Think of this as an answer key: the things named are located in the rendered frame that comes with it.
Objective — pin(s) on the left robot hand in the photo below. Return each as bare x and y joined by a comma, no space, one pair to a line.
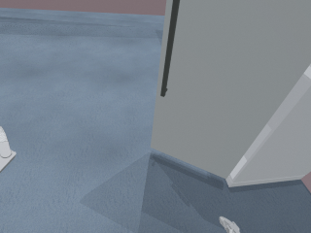
6,154

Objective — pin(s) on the fridge door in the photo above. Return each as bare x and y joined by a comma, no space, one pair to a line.
233,63

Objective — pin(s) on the right robot hand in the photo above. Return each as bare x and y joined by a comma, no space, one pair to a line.
229,226

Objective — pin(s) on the handle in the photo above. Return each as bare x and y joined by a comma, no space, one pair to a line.
169,48

